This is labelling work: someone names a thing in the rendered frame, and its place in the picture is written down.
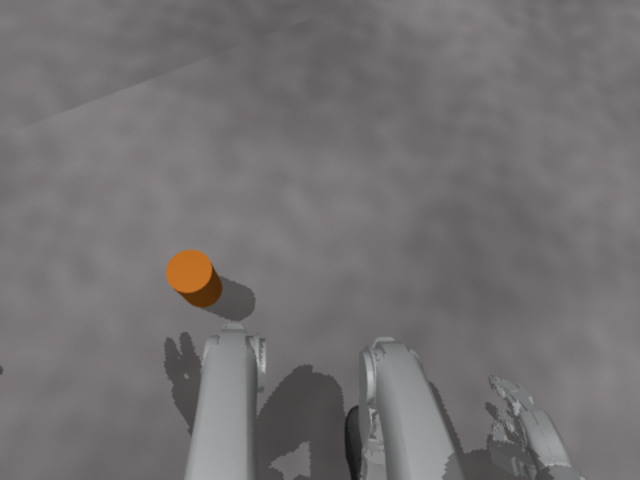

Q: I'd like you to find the right robot hand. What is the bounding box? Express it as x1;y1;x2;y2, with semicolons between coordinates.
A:
488;375;574;480

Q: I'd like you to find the right robot foot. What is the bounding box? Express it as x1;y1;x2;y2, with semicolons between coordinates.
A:
345;405;362;480

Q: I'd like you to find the can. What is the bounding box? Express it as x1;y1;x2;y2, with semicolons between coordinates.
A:
166;250;222;308

